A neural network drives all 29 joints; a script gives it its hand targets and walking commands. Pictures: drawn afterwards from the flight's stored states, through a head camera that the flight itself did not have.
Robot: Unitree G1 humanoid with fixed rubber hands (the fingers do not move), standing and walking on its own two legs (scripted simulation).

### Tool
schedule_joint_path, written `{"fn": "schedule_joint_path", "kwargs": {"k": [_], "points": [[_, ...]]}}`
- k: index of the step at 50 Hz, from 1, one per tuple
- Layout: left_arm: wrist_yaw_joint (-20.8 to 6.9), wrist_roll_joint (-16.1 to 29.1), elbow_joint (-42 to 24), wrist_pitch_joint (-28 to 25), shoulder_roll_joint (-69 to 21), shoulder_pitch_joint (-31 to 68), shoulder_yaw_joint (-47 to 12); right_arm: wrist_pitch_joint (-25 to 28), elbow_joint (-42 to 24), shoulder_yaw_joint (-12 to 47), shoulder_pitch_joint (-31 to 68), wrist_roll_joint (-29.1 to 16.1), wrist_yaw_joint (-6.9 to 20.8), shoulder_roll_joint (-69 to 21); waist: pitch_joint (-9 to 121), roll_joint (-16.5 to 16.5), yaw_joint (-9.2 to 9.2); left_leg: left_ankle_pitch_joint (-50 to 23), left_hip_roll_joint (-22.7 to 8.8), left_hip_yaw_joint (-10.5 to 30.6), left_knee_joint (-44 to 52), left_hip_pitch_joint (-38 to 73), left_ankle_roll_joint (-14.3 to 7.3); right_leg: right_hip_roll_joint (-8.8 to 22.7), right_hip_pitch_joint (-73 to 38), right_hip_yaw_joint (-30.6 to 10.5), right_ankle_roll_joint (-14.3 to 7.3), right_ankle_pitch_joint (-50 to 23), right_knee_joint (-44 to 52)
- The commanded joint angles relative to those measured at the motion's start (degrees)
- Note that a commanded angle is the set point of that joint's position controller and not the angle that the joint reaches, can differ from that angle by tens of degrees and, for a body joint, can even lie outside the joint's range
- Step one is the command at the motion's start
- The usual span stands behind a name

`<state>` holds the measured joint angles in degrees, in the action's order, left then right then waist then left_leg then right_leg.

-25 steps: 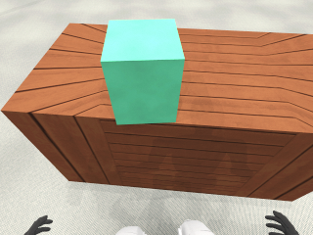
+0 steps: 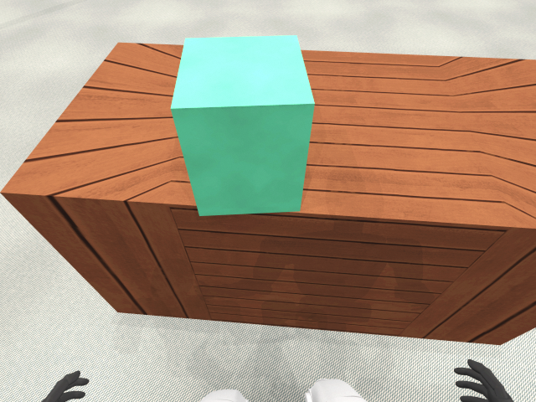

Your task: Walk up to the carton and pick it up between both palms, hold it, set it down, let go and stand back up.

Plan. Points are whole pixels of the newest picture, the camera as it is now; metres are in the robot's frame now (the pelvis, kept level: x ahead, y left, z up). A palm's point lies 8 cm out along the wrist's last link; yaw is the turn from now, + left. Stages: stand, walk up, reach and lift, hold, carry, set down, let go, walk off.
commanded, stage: walk up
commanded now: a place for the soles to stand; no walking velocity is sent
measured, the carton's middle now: (245, 129) +0.56 +0.08 +0.08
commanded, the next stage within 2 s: none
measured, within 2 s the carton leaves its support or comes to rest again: neither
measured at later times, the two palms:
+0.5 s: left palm out of the picture +0.10 +0.33 -0.07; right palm out of the picture +0.13 -0.31 -0.08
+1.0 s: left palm out of the picture +0.11 +0.32 -0.07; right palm out of the picture +0.13 -0.32 -0.09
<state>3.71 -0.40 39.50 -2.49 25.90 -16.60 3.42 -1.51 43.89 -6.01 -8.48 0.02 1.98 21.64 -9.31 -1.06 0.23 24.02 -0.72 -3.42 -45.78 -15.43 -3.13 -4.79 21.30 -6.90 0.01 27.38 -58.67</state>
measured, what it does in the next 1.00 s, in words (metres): steps on the spot: right foot, then right foot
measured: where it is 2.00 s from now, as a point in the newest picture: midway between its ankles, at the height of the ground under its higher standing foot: outside the picture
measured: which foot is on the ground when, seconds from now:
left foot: down 0.00-1.00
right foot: up 0.00-0.12, down 0.14-0.34, up 0.36-0.56, down 0.58-1.00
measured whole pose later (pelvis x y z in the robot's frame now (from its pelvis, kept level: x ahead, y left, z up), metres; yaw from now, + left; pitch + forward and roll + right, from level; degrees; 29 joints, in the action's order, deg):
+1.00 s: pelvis +0.01 -0.01 +0.00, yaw -1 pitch -4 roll -1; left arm 3.5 -0.4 39.4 -4.0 26.1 -16.5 3.4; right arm -0.7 43.9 -6.0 -8.5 0.0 2.0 21.6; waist -8.3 -1.4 0.3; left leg 23.7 -1.2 -3.5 -45.9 -17.9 -3.0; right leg -4.2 18.7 -7.0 -0.1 25.2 -45.4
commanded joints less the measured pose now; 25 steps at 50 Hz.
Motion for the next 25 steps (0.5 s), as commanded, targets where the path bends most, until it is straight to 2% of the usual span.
{"fn": "schedule_joint_path", "kwargs": {"k": [1, 3, 4, 5, 6, 7, 8, 9, 10, 11, 13, 14, 15, 16, 17, 18, 19, 20, 21, 23, 25], "points": [[-0.26, 0.73, 3.09, -1.39, 11.96, -4.06, 2.50, 1.80, -4.27, -3.42, 2.51, 1.50, -0.56, 16.07, 1.15, -7.14, -2.47, -2.96, -14.79, 15.35, 25.25, 0.84, -7.86, 2.26, 9.33, 3.90, -0.88, 1.50, 0.86], [-0.42, 0.27, 1.82, -2.04, 11.45, -3.40, 2.36, 1.89, -4.61, -3.43, 0.08, 1.69, -0.25, 16.67, 5.73, -7.57, -3.43, -8.50, -16.39, 16.23, 21.02, 7.19, -10.42, 3.60, 8.27, 5.82, -1.24, 3.32, 9.45], [-0.35, 0.07, 1.71, -2.59, 11.09, -4.26, 2.15, 1.87, -4.81, -3.37, 0.54, 1.60, -0.12, 16.80, 7.66, -7.46, -2.48, -13.42, -16.22, 14.62, 17.87, 7.35, -10.53, 4.19, 4.72, 7.20, -1.68, 0.20, 15.25], [-0.15, -0.30, 2.59, -3.12, 10.70, -7.01, 2.26, 1.68, -5.46, -3.08, 2.55, 1.25, 0.00, 16.65, 10.08, -7.11, -0.44, -17.63, -15.00, 11.70, 13.75, 4.66, -9.10, 3.20, -2.20, 8.24, -2.60, -6.30, 22.27], [0.22, -0.90, 3.19, -3.56, 11.36, -8.99, 2.66, 1.45, -5.80, -2.53, 3.92, 1.05, 0.01, 15.15, 11.29, -6.49, 0.99, -20.97, -13.01, 8.85, 8.43, 1.21, -6.49, 2.17, -7.88, 6.06, -3.62, -12.26, 27.35], [0.52, -1.33, 3.11, -3.91, 13.08, -9.38, 3.33, 1.35, -5.57, -2.09, 2.60, 0.74, -0.16, 13.18, 13.63, -2.06, 1.14, -23.08, -10.05, 7.02, -0.08, -2.00, -3.72, 3.49, -11.65, -3.26, -4.69, -14.61, 30.08], [0.93, -1.67, 1.54, -4.41, 17.37, -8.16, 4.19, 1.08, -7.08, -1.71, 3.63, 0.35, 0.01, 11.05, 13.94, 8.31, 1.12, -10.81, -2.55, 4.62, -9.89, -10.98, 1.33, 15.41, -11.99, -28.59, -10.50, -19.23, 33.45], [0.73, -0.72, 0.91, -4.21, 18.34, -5.30, 3.83, 0.03, -6.12, -2.33, 3.56, 0.29, -0.41, 12.82, 13.03, 10.52, 0.34, 15.57, 0.98, 9.23, -11.20, -10.74, 1.35, 21.47, -7.46, -37.46, -17.15, -22.28, 33.79], [0.74, -0.99, 0.09, -4.19, 17.29, -4.01, 3.33, -0.31, -5.42, -2.58, 4.39, 0.41, -0.48, 14.38, 10.46, 7.39, -0.08, 17.26, 0.26, 11.43, -12.32, -10.91, 0.98, 21.18, -6.22, -37.85, -18.72, -21.72, 32.76], [1.09, -0.82, -0.02, -4.18, 16.55, -3.00, 2.93, -0.24, -5.31, -2.59, 5.79, 0.60, -0.42, 13.97, 8.18, 6.54, -0.01, 15.97, -0.39, 11.32, -11.31, -12.04, 1.10, 20.12, -5.31, -35.53, -18.86, -24.95, 31.54], [1.37, -0.63, -0.66, -3.64, 14.83, -2.34, 2.30, 0.20, -3.88, -2.88, 3.85, 0.78, -0.27, 13.28, 7.91, 7.46, -0.76, 10.25, -1.29, 9.91, -6.75, -9.98, 0.95, 17.87, -3.82, -31.59, -16.65, -31.47, 28.97], [1.26, -0.66, -0.84, -3.31, 14.83, -1.20, 2.18, 0.43, -2.88, -3.13, 1.74, 0.80, -0.14, 13.28, 8.93, 7.29, -1.87, 6.70, -0.92, 8.99, -3.31, -5.63, 0.76, 16.92, -1.44, -29.57, -15.37, -31.93, 28.22], [1.13, -0.55, -1.68, -2.96, 14.34, 1.39, 1.82, 0.79, -1.91, -3.37, -1.03, 0.79, -0.01, 13.09, 9.77, 6.47, -3.80, 1.39, -0.86, 8.41, 3.85, 1.11, 0.41, 15.29, 2.42, -26.40, -13.81, -29.81, 26.32], [0.96, -0.29, -2.00, -2.57, 12.35, 3.54, 1.17, 1.21, -1.20, -3.67, -2.95, 1.29, -0.08, 12.86, 9.42, 5.22, -5.77, -2.95, -1.65, 9.20, 13.21, 8.73, 0.17, 12.56, 8.13, -20.79, -10.53, -26.36, 23.10], [0.75, 0.30, -2.51, -2.23, 8.68, 4.88, 0.19, 1.67, -1.01, -4.56, -4.84, 2.02, -0.42, 15.97, 8.13, -2.92, -7.31, 0.00, -9.36, 19.62, 22.52, 14.04, -1.48, 6.06, 17.16, -12.01, -5.52, -18.20, 13.29], [0.96, 0.73, -1.10, -1.58, 8.73, 2.12, 0.69, 2.23, -2.20, -4.75, -1.95, 1.25, -0.56, 19.38, 5.80, -9.90, -5.29, -1.05, -20.23, 29.00, 30.24, 9.29, -4.40, -2.60, 18.11, -0.53, -2.15, 2.73, 4.15], [1.33, 0.57, 0.49, -1.04, 13.27, 0.54, 1.89, 2.42, -2.79, -4.41, 0.54, 1.13, -0.30, 18.63, 4.25, -4.34, -3.70, -3.36, -22.96, 28.78, 29.05, 3.78, -6.85, -0.18, 14.58, -0.97, -1.33, 6.72, -1.51], [1.02, 0.91, 1.21, -0.99, 13.35, -0.45, 2.07, 2.37, -3.22, -4.20, 2.39, 0.93, -0.43, 17.59, 2.42, -2.54, -2.43, -4.07, -21.77, 26.09, 29.09, 0.74, -7.24, 0.48, 12.57, -0.30, -1.70, 5.66, -3.32], [0.58, 1.07, 1.74, -1.05, 12.81, -1.19, 2.10, 2.41, -3.19, -3.90, 3.32, 0.82, -0.68, 16.65, 0.89, -2.86, -1.93, -3.19, -19.40, 22.34, 28.35, -0.90, -7.51, 1.37, 11.14, 0.23, -1.85, 3.44, -3.79], [-0.13, 0.87, 2.68, -1.41, 11.98, -3.23, 2.39, 2.20, -3.97, -3.46, 3.19, 1.18, -0.78, 15.96, 1.19, -6.62, -2.03, -4.55, -15.98, 16.72, 26.08, 0.22, -7.67, 2.11, 9.35, 3.02, -1.29, 1.62, -1.05], [-0.49, 0.49, 1.98, -1.90, 11.35, -3.28, 2.34, 2.21, -4.40, -3.40, 0.69, 1.45, -0.47, 16.28, 4.29, -6.94, -2.97, -9.29, -16.37, 16.45, 22.25, 5.04, -9.66, 2.86, 8.25, 4.89, -1.22, 3.79, 5.74]]}}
